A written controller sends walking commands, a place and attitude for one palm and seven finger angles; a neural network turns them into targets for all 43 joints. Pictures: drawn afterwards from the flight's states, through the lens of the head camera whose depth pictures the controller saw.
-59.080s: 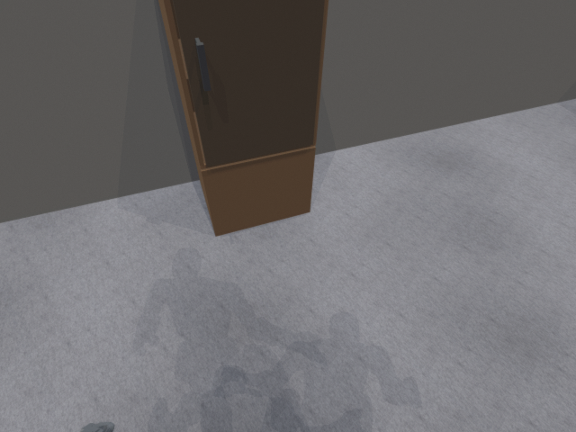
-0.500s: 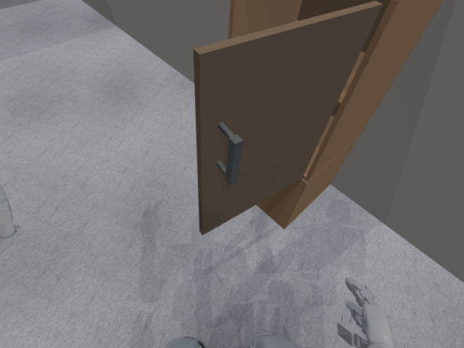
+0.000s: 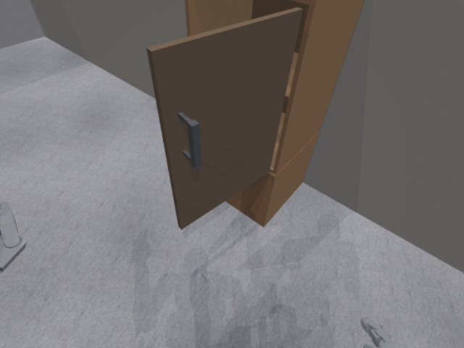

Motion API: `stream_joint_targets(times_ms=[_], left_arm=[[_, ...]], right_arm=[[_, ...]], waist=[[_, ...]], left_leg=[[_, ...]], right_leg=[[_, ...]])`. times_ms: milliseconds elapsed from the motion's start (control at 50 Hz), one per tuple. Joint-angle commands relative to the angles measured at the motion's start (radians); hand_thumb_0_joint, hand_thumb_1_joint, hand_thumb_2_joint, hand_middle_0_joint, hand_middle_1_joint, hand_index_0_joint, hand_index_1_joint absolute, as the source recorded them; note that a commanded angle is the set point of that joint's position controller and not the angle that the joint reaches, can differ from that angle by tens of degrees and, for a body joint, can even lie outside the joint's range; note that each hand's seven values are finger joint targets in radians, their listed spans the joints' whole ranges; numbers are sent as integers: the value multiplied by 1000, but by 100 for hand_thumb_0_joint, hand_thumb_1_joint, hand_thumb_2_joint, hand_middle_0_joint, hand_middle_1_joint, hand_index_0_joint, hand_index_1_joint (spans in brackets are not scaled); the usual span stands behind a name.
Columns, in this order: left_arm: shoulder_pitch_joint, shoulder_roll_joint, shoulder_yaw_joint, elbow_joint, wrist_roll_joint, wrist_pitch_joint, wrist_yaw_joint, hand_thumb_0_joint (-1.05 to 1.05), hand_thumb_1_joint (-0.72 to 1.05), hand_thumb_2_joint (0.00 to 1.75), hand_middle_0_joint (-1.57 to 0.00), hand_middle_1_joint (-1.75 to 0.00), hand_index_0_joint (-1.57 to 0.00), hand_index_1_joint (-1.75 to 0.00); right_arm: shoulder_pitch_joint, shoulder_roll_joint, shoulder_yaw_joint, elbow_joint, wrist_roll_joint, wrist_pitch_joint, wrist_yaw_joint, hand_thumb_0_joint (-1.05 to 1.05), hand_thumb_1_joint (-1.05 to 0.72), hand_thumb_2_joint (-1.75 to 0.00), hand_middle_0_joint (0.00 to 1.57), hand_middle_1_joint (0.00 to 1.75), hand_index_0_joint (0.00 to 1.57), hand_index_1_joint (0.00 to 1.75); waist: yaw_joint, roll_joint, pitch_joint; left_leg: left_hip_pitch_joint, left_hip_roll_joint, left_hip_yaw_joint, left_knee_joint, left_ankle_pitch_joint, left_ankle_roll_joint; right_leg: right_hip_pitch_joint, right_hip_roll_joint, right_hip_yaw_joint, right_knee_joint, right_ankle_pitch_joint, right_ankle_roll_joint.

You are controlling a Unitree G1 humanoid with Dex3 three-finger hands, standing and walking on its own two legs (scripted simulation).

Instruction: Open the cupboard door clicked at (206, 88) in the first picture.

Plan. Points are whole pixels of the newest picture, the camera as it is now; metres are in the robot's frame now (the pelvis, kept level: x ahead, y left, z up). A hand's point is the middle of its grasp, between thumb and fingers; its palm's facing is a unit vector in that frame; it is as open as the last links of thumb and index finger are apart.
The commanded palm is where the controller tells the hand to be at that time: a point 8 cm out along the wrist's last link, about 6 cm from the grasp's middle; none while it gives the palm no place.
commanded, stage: stop stepping back and stand still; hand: left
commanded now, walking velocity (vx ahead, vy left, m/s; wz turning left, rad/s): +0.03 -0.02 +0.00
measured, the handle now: (189, 141) +0.55 +0.12 +0.04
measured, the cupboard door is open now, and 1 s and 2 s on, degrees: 80 80 80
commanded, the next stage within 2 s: let the arm hang, fingers relaxed in 0.42 s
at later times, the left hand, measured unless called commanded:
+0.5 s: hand (12, 281) +0.16 +0.25 +0.17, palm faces +0.44 -0.77 -0.45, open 7.4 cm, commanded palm none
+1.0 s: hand out of the picture -0.10 +0.22 -0.16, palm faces +0.09 -0.97 -0.23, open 7.1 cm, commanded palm none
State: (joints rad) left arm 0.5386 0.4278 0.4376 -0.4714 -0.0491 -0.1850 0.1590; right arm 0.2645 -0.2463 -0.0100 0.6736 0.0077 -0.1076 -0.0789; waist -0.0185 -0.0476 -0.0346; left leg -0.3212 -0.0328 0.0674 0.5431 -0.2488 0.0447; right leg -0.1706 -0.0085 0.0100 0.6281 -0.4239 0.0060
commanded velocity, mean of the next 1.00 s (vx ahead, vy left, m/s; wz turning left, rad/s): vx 0.06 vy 0.01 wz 0.00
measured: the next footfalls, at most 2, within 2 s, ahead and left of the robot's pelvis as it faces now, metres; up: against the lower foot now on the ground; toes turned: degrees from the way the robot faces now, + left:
left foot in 0.44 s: +0.00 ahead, +0.14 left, +0.00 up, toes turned +4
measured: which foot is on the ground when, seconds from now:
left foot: down 0.00-0.16, up 0.18-0.42, down 0.44-1.00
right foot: down 0.00-1.00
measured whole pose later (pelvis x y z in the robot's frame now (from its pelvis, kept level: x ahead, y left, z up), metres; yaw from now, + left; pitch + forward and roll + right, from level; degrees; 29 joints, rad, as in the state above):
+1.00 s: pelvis -0.06 +0.02 +0.01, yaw +3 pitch -1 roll +0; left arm 0.30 0.21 0.03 1.11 0.01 0.03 0.02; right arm 0.27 -0.16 0.00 1.09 -0.03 0.03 -0.02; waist 0.01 0.00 0.08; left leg -0.23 0.01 0.01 0.44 -0.19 0.00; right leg -0.19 -0.02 -0.10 0.42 -0.21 -0.01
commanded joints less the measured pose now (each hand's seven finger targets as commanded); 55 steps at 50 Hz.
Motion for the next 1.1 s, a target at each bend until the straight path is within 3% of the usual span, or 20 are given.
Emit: stream_joint_targets(times_ms=[0, 40, 100, 120, 140, 160, 180, 260, 340, 420, 480, 500, 520, 560, 620, 680, 740, 840, 940, 1080], left_arm=[[-26, 205, 108, -275, 17, -77, 11, 0, 90, 90, -20, -30, -20, -30], [27, 193, 122, -251, 17, -73, 18, 0, 90, 90, -20, -30, -20, -30], [41, 220, 164, -216, 22, -74, 21, 0, 90, 90, -20, -30, -20, -30], [28, 206, 154, -191, 26, -78, 20, 0, 90, 90, -20, -30, -20, -30], [35, 206, 150, -164, 24, -79, 17, 0, 90, 90, -20, -30, -20, -30], [-6, 204, 145, -167, 15, -80, 16, 0, 90, 90, -20, -30, -20, -30], [-61, 184, 127, -155, 15, -94, 11, 0, 90, 90, -20, -30, -20, -30], [-119, 148, 75, -73, 34, -108, 4, 0, 90, 90, -20, -30, -20, -30], [-105, 144, 65, -122, 36, -95, 23, 0, 90, 90, -20, -30, -20, -30], [-78, 163, 97, -225, 23, -98, 29, 0, 90, 90, -20, -30, -20, -30], [-31, 164, 111, -200, 25, -92, 13, 0, 90, 90, -20, -30, -20, -30], [-110, -41, -354, 568, 95, 53, -127, 0, 90, 90, -20, -30, -20, -30], [-113, -78, -319, 601, 89, 159, -154, 0, 90, 90, -20, -30, -20, -30], [-138, -115, -336, 696, 88, 184, -155, 0, 90, 90, -20, -30, -20, -30], [-232, -29, -338, 888, 89, 165, -154, 0, 90, 90, -20, -30, -20, -30], [-326, -36, -365, 1077, 79, 179, -141, 0, 90, 90, -20, -30, -20, -30], [-331, -85, -393, 1237, 66, 195, -139, 0, 90, 90, -20, -30, -20, -30], [-263, -126, -389, 1429, 64, 183, -138, 0, 90, 90, -20, -30, -20, -30], [-258, -132, -405, 1530, 60, 177, -138, 0, 90, 90, -20, -30, -20, -30], [-218, -143, -413, 1601, 58, 181, -133, 0, 90, 90, -20, -30, -20, -30]], right_arm=[[-112, -99, -36, -179, -15, -92, 11, 0, -90, -90, 20, 30, 20, 30], [-118, -96, -29, -171, -10, -94, 13, 0, -90, -90, 20, 30, 20, 30], [-160, -100, -29, -205, -14, -70, 0, 0, -90, -90, 20, 30, 20, 30], [-153, -88, -36, -210, -18, -58, -3, 0, -90, -90, 20, 30, 20, 30], [-138, -79, -47, -200, -15, -49, 0, 0, -90, -90, 20, 30, 20, 30], [-129, -87, -53, -187, -18, -48, 1, 0, -90, -90, 20, 30, 20, 30], [-100, -96, -52, -165, -23, -58, 6, 0, -90, -90, 20, 30, 20, 30], [-99, -70, -31, -150, -14, -74, -8, 0, -90, -90, 20, 30, 20, 30], [-108, -63, -25, -159, -22, -100, -21, 0, -90, -90, 20, 30, 20, 30], [-113, -99, -43, -191, -12, -101, -17, 0, -90, -90, 20, 30, 20, 30], [-111, -80, -32, -185, -5, -89, -4, 0, -90, -90, 20, 30, 20, 30], [-145, -182, -80, 47, 0, -124, 74, 0, -90, -90, 20, 30, 20, 30], [-83, -189, -80, 37, -10, -20, 83, 0, -90, -90, 20, 30, 20, 30], [-81, -128, -54, 18, -24, 30, 77, 0, -90, -90, 20, 30, 20, 30], [-75, -105, -40, 45, -34, 69, 79, 0, -90, -90, 20, 30, 20, 30], [-78, -87, -32, 113, -40, 106, 76, 0, -90, -90, 20, 30, 20, 30], [-103, -93, -6, 193, -44, 110, 74, 0, -90, -90, 20, 30, 20, 30], [-61, -46, -7, 290, -37, 113, 57, 0, -90, -90, 20, 30, 20, 30], [16, -32, -13, 367, -29, 116, 53, 0, -90, -90, 20, 30, 20, 30], [55, -22, -10, 420, -28, 114, 47, 0, -90, -90, 20, 30, 20, 30]], waist=[[15, 272, -93], [16, 216, -32], [20, 210, 51], [16, 98, 73], [23, -113, 76], [24, -190, 112], [-10, -113, 105], [-2, -29, 62], [24, -46, 9], [29, 98, -61], [18, 182, -40], [-47, 151, 36], [-2, 129, -5], [22, -19, -38], [19, -273, -50], [-4, -123, 9], [22, 231, 66], [26, 220, 25], [11, 63, 56], [13, 65, 91]], left_leg=[[211, 270, -333, -202, 472, 103], [31, 255, -273, -245, 164, 101], [-268, 160, -150, -263, -384, 18], [-269, 83, -92, -85, -368, -13], [-222, 21, -35, 246, -258, -41], [-268, 17, -63, 503, -195, -50], [-287, 42, -98, 600, -129, -53], [-144, 89, -40, 341, -65, -36], [55, 40, 45, -4, -54, -14], [194, 174, -128, -140, 179, 33], [112, 155, -83, -118, 238, 12], [76, 153, -66, 4, 425, -5], [23, 174, -93, -29, 466, 4], [-49, 184, -141, -14, 302, 25], [-42, 56, -47, 117, 54, -31], [55, 69, -62, 24, 59, -32], [30, 154, -164, -157, 215, -4], [59, 127, -137, -194, 39, -18], [100, 131, -130, -209, 37, -18], [98, 137, -129, -239, 18, -14]], right_leg=[[-163, 10, -20, 151, -107, 11], [-55, 1, -39, 53, -40, 6], [123, -9, -24, -137, -11, -39], [39, -72, 120, -270, -174, -84], [-125, -232, 413, -457, -434, -166], [-201, -350, 577, -548, -444, -218], [-197, -342, 502, -522, -310, -213], [-165, -246, 208, -416, -1, -153], [-109, -203, 175, -367, -23, -126], [-63, -62, 69, -142, 264, -22], [-27, -42, 30, -117, 367, -16], [-160, -79, -36, 27, 474, -21], [-124, -79, -10, 19, 420, -20], [-63, -77, -23, -13, 389, -23], [3, -219, 110, -174, 592, -107], [-55, -198, 72, -188, 522, -111], [-38, -80, -9, -158, 219, -25], [25, -94, 2, -271, 202, -46], [-14, -102, -10, -311, 182, -47], [-35, -100, -16, -304, 164, -44]])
